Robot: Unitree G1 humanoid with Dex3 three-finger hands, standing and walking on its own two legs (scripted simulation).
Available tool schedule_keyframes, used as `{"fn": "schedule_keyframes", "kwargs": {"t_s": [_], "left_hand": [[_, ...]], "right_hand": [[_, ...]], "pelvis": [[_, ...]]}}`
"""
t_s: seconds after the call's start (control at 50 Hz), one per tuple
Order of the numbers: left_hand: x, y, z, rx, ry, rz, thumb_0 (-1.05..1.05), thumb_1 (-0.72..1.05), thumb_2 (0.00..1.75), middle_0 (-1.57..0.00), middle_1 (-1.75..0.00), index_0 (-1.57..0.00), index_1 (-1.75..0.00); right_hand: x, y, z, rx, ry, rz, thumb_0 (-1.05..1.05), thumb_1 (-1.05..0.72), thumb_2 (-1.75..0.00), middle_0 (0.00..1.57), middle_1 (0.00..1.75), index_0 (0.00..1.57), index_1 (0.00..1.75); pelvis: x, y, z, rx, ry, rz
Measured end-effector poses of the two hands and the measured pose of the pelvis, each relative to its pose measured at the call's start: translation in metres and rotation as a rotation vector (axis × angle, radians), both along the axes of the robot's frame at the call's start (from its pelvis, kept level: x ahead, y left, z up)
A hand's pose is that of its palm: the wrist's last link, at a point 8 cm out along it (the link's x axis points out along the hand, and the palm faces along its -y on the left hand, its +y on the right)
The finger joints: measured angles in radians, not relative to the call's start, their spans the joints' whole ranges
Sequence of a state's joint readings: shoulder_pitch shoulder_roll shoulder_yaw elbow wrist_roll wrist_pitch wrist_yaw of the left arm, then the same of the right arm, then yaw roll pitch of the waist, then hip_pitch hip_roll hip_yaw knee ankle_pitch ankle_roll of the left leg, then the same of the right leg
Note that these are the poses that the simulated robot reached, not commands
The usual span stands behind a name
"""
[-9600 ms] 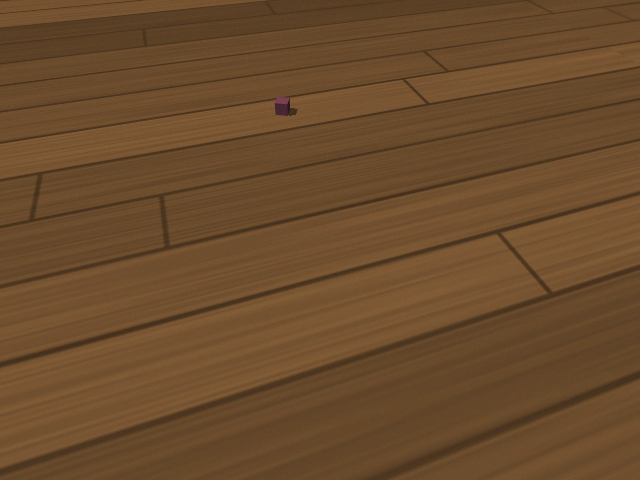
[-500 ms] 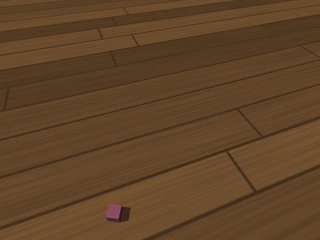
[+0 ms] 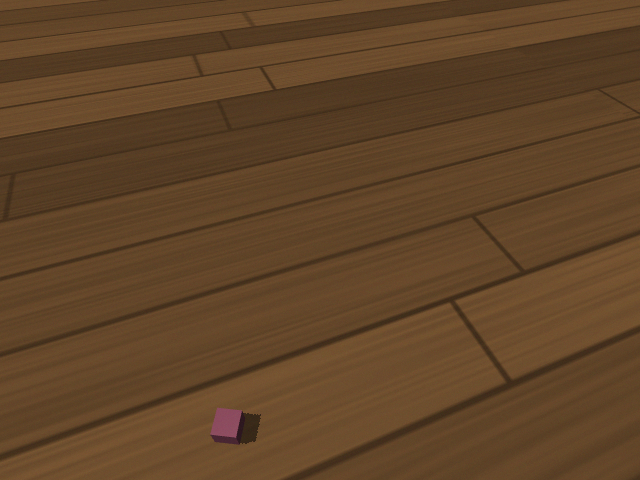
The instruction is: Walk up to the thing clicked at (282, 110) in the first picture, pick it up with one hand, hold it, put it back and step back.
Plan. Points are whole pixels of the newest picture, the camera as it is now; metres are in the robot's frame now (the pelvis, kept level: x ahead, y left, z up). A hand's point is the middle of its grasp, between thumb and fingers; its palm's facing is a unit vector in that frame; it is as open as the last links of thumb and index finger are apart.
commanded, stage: stand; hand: left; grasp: from above
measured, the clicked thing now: (228, 426) +0.40 +0.26 -0.75
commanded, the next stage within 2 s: rise first in 0.24 s
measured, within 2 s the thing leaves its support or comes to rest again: neither
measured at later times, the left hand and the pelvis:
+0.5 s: hand out of the picture +0.12 +0.25 -0.16, palm faces +0.02 -0.94 -0.33, open 8.1 cm; pelvis -0.01 +0.00 -0.01, yaw +1 degrees
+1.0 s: hand out of the picture +0.13 +0.27 -0.22, palm faces -0.13 -0.88 -0.45, open 14.0 cm; pelvis -0.01 +0.01 -0.08, yaw +0 degrees
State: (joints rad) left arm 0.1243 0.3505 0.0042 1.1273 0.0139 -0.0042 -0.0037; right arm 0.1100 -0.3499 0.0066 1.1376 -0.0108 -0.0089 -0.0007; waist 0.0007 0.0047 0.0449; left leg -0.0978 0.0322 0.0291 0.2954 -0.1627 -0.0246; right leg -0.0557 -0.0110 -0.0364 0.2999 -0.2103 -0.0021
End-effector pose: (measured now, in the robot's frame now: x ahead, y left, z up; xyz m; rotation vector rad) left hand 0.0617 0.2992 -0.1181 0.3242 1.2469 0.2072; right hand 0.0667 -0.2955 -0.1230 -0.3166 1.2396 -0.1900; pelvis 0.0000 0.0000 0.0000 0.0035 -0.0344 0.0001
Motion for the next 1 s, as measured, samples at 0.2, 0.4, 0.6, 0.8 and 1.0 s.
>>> {"fn": "schedule_keyframes", "kwargs": {"t_s": [0.2, 0.4, 0.6, 0.8, 1.0], "left_hand": [[0.002, 0.0, 0.0, 0.003, 0.001, -0.003, 0.0, 0.91, 0.9, -0.21, -0.3, -0.21, -0.3], [0.014, -0.003, 0.001, -0.001, -0.051, 0.015, 0.0, 0.89, 0.91, -0.2, -0.33, -0.2, -0.32], [0.08, -0.002, -0.013, 0.008, -0.14, -0.063, 0.0, 0.43, 0.96, -0.1, -0.76, -0.11, -0.74], [0.073, 0.004, -0.036, 0.063, -0.088, -0.105, 0.0, -0.24, 0.98, -0.08, -1.0, -0.09, -0.98], [0.065, 0.006, -0.062, 0.102, -0.111, -0.173, 0.0, -0.5, 1.0, -0.09, -1.02, -0.08, -1.03]], "right_hand": [[0.001, 0.0, -0.001, 0.002, 0.004, -0.002, 0.0, -0.9, -0.9, 0.2, 0.3, 0.2, 0.3], [0.007, 0.003, 0.0, 0.004, -0.049, -0.015, 0.0, -0.91, -0.9, 0.2, 0.3, 0.2, 0.3], [0.008, 0.033, -0.012, 0.062, -0.161, -0.036, 0.0, -0.91, -0.9, 0.2, 0.3, 0.2, 0.3], [0.019, 0.046, -0.029, 0.077, -0.236, -0.033, 0.01, -0.89, -0.9, 0.2, 0.3, 0.2, 0.3], [0.058, 0.052, -0.05, 0.055, -0.354, 0.028, 0.01, -0.88, -0.89, 0.2, 0.3, 0.2, 0.3]], "pelvis": [[0.002, 0.0, 0.0, 0.0, 0.002, -0.001], [0.001, 0.0, -0.002, 0.0, 0.025, 0.008], [-0.012, 0.001, -0.022, -0.002, 0.154, 0.003], [-0.01, 0.008, -0.047, -0.009, 0.235, -0.002], [-0.013, 0.012, -0.083, -0.024, 0.309, 0.002]]}}
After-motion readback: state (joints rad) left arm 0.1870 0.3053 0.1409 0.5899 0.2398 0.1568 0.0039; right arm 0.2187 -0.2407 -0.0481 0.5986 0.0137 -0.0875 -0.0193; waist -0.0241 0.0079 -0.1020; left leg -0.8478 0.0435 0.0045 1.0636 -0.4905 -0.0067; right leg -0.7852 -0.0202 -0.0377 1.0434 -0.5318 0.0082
